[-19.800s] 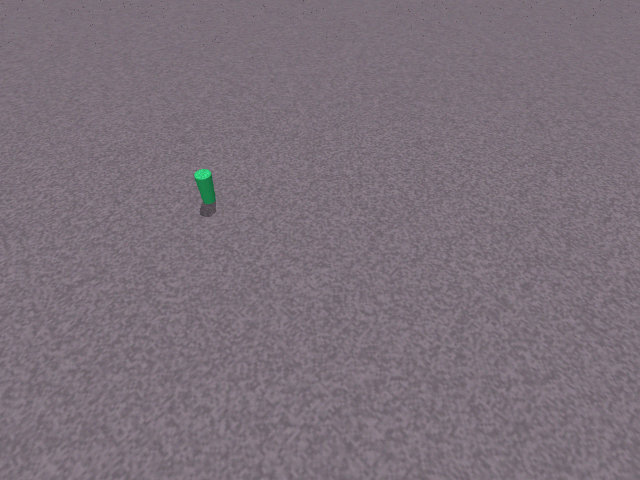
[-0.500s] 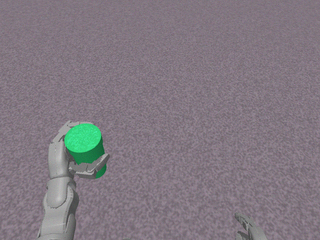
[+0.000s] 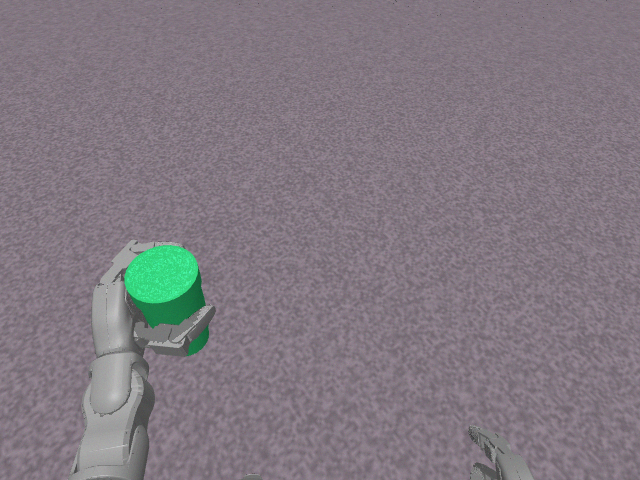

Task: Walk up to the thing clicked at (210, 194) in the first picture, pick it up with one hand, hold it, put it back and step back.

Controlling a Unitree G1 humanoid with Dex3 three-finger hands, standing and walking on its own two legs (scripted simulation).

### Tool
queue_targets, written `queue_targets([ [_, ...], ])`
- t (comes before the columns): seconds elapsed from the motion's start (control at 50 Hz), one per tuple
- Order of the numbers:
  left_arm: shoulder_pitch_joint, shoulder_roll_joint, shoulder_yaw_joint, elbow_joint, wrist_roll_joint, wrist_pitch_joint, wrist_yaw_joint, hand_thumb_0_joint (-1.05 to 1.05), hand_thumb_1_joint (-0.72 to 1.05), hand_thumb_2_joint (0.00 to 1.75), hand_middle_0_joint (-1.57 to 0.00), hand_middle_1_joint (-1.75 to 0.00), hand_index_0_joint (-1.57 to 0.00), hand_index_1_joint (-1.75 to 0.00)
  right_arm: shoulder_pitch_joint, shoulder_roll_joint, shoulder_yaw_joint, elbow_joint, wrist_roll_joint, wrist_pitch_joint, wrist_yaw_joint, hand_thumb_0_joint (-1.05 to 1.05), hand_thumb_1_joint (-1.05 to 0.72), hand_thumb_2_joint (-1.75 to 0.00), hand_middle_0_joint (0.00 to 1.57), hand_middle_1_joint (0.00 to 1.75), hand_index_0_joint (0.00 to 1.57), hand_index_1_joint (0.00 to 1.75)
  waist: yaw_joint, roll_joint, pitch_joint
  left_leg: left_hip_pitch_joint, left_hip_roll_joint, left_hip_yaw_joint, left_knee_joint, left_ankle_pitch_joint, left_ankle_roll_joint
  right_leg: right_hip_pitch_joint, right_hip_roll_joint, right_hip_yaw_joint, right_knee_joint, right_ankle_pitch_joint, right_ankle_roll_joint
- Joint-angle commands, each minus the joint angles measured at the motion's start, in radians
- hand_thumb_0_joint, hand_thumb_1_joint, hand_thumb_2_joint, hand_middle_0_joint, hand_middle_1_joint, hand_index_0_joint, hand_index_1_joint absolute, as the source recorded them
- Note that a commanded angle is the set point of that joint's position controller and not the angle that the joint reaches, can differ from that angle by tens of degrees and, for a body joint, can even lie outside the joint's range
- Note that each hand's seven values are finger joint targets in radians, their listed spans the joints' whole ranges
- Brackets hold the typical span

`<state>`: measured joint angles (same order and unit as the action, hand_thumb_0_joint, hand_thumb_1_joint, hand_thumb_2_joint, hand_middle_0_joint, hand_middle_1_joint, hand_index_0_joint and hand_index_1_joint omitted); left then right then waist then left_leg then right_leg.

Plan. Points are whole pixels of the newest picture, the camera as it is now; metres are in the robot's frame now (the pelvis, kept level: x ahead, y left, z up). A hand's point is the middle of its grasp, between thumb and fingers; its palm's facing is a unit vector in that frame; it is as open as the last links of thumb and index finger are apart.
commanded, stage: hold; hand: left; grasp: from the side
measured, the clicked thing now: (176, 308) +0.32 +0.18 +0.04
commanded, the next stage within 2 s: crouch in 0.44 s
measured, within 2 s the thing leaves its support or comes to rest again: neither
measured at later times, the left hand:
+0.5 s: hand (174, 302) +0.32 +0.17 +0.06, palm faces +0.21 -0.98 +0.01, open 10.1 cm
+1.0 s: hand (178, 336) +0.32 +0.20 -0.04, palm faces +0.27 -0.96 +0.01, open 10.1 cm
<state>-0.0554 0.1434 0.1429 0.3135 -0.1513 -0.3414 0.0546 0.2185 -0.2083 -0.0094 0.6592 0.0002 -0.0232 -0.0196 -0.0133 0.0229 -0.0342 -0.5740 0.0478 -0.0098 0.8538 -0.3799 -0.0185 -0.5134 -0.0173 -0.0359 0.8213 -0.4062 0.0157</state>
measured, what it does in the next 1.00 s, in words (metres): stands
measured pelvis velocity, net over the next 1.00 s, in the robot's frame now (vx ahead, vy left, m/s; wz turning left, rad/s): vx -0.01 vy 0.00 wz -0.01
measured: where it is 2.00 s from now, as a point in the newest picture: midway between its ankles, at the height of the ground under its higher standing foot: outside the picture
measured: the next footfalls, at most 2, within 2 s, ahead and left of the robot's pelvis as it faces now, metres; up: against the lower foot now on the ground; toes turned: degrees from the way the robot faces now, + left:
none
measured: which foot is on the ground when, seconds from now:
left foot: down 0.00-1.00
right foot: down 0.00-1.00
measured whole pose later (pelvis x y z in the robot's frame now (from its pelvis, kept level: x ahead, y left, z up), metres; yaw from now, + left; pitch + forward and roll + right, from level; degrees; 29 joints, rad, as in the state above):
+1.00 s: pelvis -0.01 +0.00 -0.05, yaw +0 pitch +16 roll -2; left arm -0.14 0.16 0.24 0.57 -0.15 -0.58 0.03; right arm 0.19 -0.22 -0.04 0.65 -0.03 -0.05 0.02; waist -0.03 -0.01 -0.09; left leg -0.95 0.05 -0.02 1.14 -0.47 -0.02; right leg -0.89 -0.02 -0.04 1.11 -0.50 0.01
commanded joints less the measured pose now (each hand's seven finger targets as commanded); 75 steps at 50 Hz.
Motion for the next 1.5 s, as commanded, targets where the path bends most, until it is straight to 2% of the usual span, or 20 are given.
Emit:
queue_targets([
  [0.0,-0.244,0.118,0.041,-0.249,-0.002,-0.067,-0.005,0.0,0.14,1.19,-1.2,-1.34,-1.22,-1.34,-0.042,-0.127,-0.043,-0.135,0.001,-0.047,-0.013,0.0,-0.92,-0.91,0.2,0.3,0.2,0.3,0.001,-0.001,-0.264,0.157,-0.032,0.006,-0.125,0.172,0.017,0.079,0.026,-0.006,-0.124,0.227,-0.018],
  [0.02,-0.261,0.103,0.019,-0.278,-0.003,-0.068,-0.007,0.0,0.12,1.19,-1.18,-1.33,-1.2,-1.33,-0.055,-0.126,-0.041,-0.15,0.003,-0.049,-0.013,0.0,-0.92,-0.91,0.2,0.3,0.2,0.3,-0.004,0.006,-0.261,0.172,-0.03,0.005,-0.134,0.17,0.015,0.081,0.028,-0.01,-0.125,0.222,-0.019],
  [0.24,-0.224,0.117,0.045,-0.261,0.0,-0.057,0.001,0.0,0.15,1.18,-1.18,-1.33,-1.2,-1.32,-0.066,-0.125,-0.041,-0.16,0.004,-0.052,-0.016,0.0,-0.92,-0.91,0.2,0.3,0.2,0.3,0.005,-0.012,-0.245,0.147,-0.033,0.009,-0.13,0.143,0.018,0.077,0.025,-0.007,-0.131,0.197,-0.019],
  [0.28,-0.208,0.091,0.021,-0.271,0.002,-0.054,0.0,0.0,0.15,1.17,-1.17,-1.31,-1.18,-1.31,-0.051,-0.127,-0.043,-0.159,0.001,-0.05,-0.013,0.0,-0.91,-0.91,0.2,0.3,0.2,0.3,0.002,0.003,-0.271,0.169,-0.027,0.0,-0.133,0.186,0.013,0.083,0.032,-0.017,-0.111,0.233,-0.022],
  [0.38,-0.239,0.128,0.059,-0.27,0.002,-0.056,0.002,0.0,0.14,1.19,-1.18,-1.33,-1.2,-1.33,-0.051,-0.128,-0.044,-0.148,0.002,-0.048,-0.014,0.0,-0.91,-0.91,0.2,0.3,0.2,0.3,0.0,-0.011,-0.248,0.149,-0.029,0.004,-0.124,0.168,0.018,0.067,0.027,-0.01,-0.118,0.222,-0.019],
  [0.44,-0.205,0.083,0.024,-0.257,0.0,-0.055,0.004,0.0,0.12,1.18,-1.18,-1.34,-1.2,-1.33,-0.051,-0.122,-0.04,-0.149,0.0,-0.05,-0.014,0.0,-0.91,-0.91,0.2,0.3,0.2,0.3,-0.004,-0.01,-0.252,0.163,-0.03,0.005,-0.121,0.182,0.017,0.071,0.027,-0.009,-0.115,0.236,-0.017],
  [0.48,-0.213,0.12,0.049,-0.246,0.003,-0.06,0.003,0.0,0.14,1.19,-1.17,-1.33,-1.19,-1.33,-0.04,-0.134,-0.049,-0.134,0.0,-0.047,-0.013,0.0,-0.91,-0.91,0.2,0.3,0.2,0.3,-0.002,0.013,-0.262,0.161,-0.027,0.003,-0.117,0.196,0.015,0.06,0.029,-0.011,-0.107,0.243,-0.021],
  [0.56,-0.232,0.105,0.031,-0.259,0.004,-0.065,0.001,0.0,0.1,1.17,-1.21,-1.32,-1.23,-1.32,-0.043,-0.124,-0.042,-0.142,-0.002,-0.045,-0.015,0.0,-0.88,-0.9,0.2,0.3,0.2,0.3,-0.007,-0.014,-0.274,0.16,-0.029,0.007,-0.108,0.208,0.019,0.079,0.025,-0.006,-0.11,0.266,-0.016],
  [0.72,-0.199,0.091,0.061,-0.119,0.005,-0.115,-0.001,0.0,0.1,1.17,-1.22,-1.33,-1.24,-1.33,-0.064,-0.128,-0.053,-0.139,-0.009,-0.051,-0.003,0.0,-0.88,-0.9,0.2,0.3,0.2,0.3,-0.008,-0.046,-0.184,0.029,-0.032,0.008,-0.071,0.066,0.024,-0.028,0.018,0.0,-0.087,0.128,-0.02],
  [0.74,-0.215,0.112,0.087,-0.117,0.004,-0.131,-0.002,0.0,0.09,1.16,-1.21,-1.32,-1.23,-1.31,-0.065,-0.128,-0.055,-0.139,-0.011,-0.052,0.0,0.0,-0.88,-0.9,0.2,0.3,0.2,0.3,-0.006,-0.054,-0.195,0.008,-0.032,0.005,-0.058,0.057,0.026,-0.034,0.016,0.002,-0.078,0.119,-0.018],
  [0.84,-0.245,0.106,0.099,-0.018,0.01,-0.221,-0.011,0.0,0.1,1.17,-1.19,-1.31,-1.21,-1.31,-0.046,-0.139,-0.068,-0.119,-0.022,-0.059,0.016,0.0,-0.88,-0.9,0.2,0.3,0.2,0.3,-0.02,-0.026,-0.254,-0.068,-0.028,-0.003,0.041,0.063,0.023,-0.156,0.02,0.0,0.047,0.129,-0.029],
  [0.86,-0.271,0.138,0.135,0.008,0.01,-0.244,-0.012,0.0,0.1,1.17,-1.2,-1.32,-1.22,-1.32,-0.032,-0.142,-0.073,-0.109,-0.027,-0.059,0.019,0.0,-0.89,-0.9,0.2,0.3,0.2,0.3,-0.021,-0.017,-0.29,-0.089,-0.025,-0.01,0.077,0.081,0.024,-0.188,0.023,-0.001,0.087,0.14,-0.03],
  [0.88,-0.27,0.12,0.116,0.031,0.011,-0.266,-0.017,0.0,0.12,1.16,-1.21,-1.32,-1.22,-1.31,-0.042,-0.141,-0.072,-0.114,-0.028,-0.06,0.023,0.0,-0.88,-0.9,0.2,0.3,0.2,0.3,-0.025,-0.019,-0.299,-0.117,-0.028,-0.007,0.105,0.065,0.024,-0.222,0.022,0.002,0.109,0.127,-0.03],
  [0.96,-0.314,0.131,0.133,0.121,0.006,-0.361,-0.035,0.0,0.07,1.15,-1.21,-1.31,-1.22,-1.31,-0.05,-0.153,-0.077,-0.117,-0.035,-0.066,0.038,0.0,-0.89,-0.9,0.2,0.3,0.2,0.3,-0.024,0.006,-0.376,-0.268,-0.032,-0.017,0.243,-0.011,0.022,-0.389,0.024,0.003,0.248,0.045,-0.036],
  [1.0,-0.355,0.119,0.114,0.157,0.004,-0.401,-0.047,0.0,0.1,1.16,-1.21,-1.31,-1.23,-1.32,-0.044,-0.163,-0.08,-0.112,-0.038,-0.069,0.043,0.0,-0.89,-0.9,0.2,0.3,0.2,0.3,-0.044,0.011,-0.443,-0.315,-0.029,-0.028,0.323,-0.002,0.024,-0.481,0.027,0.002,0.323,0.047,-0.036],
  [1.08,-0.372,0.199,0.183,0.222,0.0,-0.458,-0.072,0.0,0.1,1.17,-1.22,-1.31,-1.23,-1.31,-0.045,-0.192,-0.077,-0.101,-0.04,-0.063,0.056,0.0,-0.89,-0.9,0.2,0.3,0.2,0.3,-0.005,0.051,-0.547,-0.422,-0.026,-0.049,0.45,0.046,0.019,-0.629,0.034,-0.014,0.485,0.048,-0.046],
  [1.24,-0.458,0.226,0.233,0.282,-0.033,-0.497,-0.109,0.0,0.13,1.21,-1.23,-1.33,-1.24,-1.34,-0.055,-0.217,-0.076,-0.073,-0.055,-0.043,0.074,0.0,-0.91,-0.91,0.2,0.3,0.2,0.3,-0.027,0.014,-0.678,-0.627,-0.021,-0.054,0.688,0.078,0.031,-0.795,0.043,0.004,0.673,0.071,-0.038],
  [1.36,-0.564,0.268,0.278,0.333,-0.026,-0.517,-0.141,0.0,0.14,1.22,-1.22,-1.33,-1.22,-1.33,-0.062,-0.228,-0.072,-0.049,-0.072,-0.028,0.085,0.0,-0.91,-0.91,0.2,0.3,0.2,0.3,-0.035,0.052,-0.73,-0.738,-0.016,-0.068,0.807,0.007,0.023,-0.97,0.046,-0.023,0.832,-0.009,-0.052],
  [1.46,-0.609,0.353,0.354,0.436,-0.019,-0.538,-0.156,0.0,0.12,1.23,-1.21,-1.34,-1.22,-1.35,-0.065,-0.227,-0.056,-0.023,-0.088,-0.022,0.086,0.0,-0.91,-0.91,0.2,0.3,0.2,0.3,-0.029,0.028,-0.723,-0.914,-0.015,-0.047,0.933,-0.091,0.028,-1.035,0.048,-0.003,0.905,-0.092,-0.045],
  [1.48,-0.646,0.361,0.341,0.413,-0.013,-0.544,-0.163,0.0,0.13,1.24,-1.21,-1.34,-1.21,-1.35,-0.076,-0.223,-0.052,-0.025,-0.093,-0.021,0.086,0.0,-0.91,-0.91,0.2,0.3,0.2,0.3,-0.027,0.05,-0.727,-0.945,-0.016,-0.037,0.953,-0.114,0.026,-1.034,0.048,0.008,0.916,-0.113,-0.044],
])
